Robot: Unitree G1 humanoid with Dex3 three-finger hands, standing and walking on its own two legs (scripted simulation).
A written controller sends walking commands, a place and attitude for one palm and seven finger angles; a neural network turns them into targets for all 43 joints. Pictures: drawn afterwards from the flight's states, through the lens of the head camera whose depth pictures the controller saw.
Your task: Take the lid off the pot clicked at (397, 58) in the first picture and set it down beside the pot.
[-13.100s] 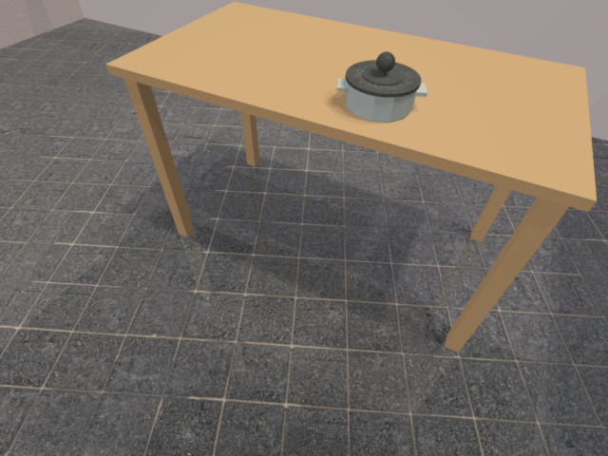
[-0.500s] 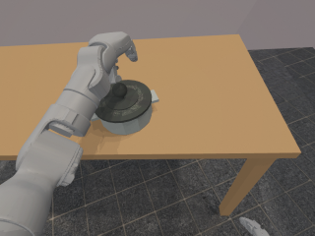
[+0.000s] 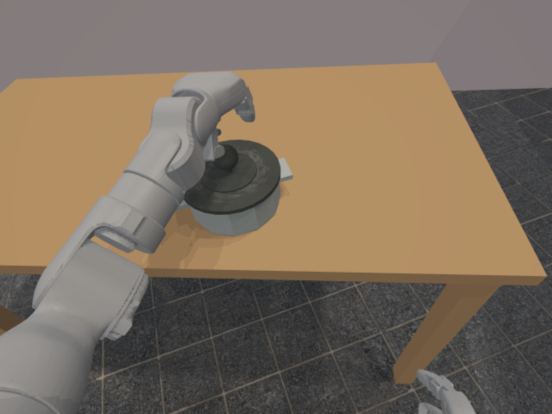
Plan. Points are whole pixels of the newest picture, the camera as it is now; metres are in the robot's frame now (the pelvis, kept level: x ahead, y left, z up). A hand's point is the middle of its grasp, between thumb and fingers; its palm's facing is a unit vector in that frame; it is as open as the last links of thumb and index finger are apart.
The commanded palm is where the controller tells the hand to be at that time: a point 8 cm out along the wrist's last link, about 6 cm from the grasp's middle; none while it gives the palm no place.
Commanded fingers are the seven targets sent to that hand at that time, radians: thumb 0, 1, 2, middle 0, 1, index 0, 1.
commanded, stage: move the open hand above the knob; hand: left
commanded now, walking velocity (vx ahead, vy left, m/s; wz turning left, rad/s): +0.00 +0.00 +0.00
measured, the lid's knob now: (225, 157) +0.50 +0.09 +0.11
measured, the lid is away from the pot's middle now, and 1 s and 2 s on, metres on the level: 0.00 0.00 0.00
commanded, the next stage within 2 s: lower the open fingers around the knob in 0.16 s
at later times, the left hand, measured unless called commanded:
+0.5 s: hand (218, 136) +0.46 +0.08 +0.18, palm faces -0.29 -0.04 -0.96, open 10.2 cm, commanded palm +0.44 +0.09 +0.24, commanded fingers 0.00 -0.36 1.56 -0.84 -0.08 -0.84 -0.08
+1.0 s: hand (208, 152) +0.46 +0.10 +0.15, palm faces -0.33 -0.04 -0.94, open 10.2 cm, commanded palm +0.45 +0.11 +0.20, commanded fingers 0.00 -0.36 1.56 -0.84 -0.08 -0.84 -0.08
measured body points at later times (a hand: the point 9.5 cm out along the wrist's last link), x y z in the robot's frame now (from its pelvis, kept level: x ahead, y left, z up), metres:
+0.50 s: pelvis +0.00 +0.00 +0.00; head +0.02 -0.04 +0.45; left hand +0.47 +0.08 +0.24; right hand +0.12 -0.25 -0.13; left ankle +0.00 +0.10 -0.74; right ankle -0.02 -0.11 -0.74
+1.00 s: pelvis +0.00 +0.00 +0.00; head +0.02 -0.02 +0.45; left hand +0.47 +0.10 +0.21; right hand +0.11 -0.26 -0.12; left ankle +0.00 +0.10 -0.74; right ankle -0.02 -0.11 -0.74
